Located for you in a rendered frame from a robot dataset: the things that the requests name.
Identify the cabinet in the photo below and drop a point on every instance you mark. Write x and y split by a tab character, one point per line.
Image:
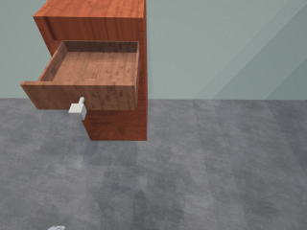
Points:
103	20

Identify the handle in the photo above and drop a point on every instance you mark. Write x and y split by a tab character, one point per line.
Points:
77	111

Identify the drawer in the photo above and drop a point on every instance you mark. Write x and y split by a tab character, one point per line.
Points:
105	73

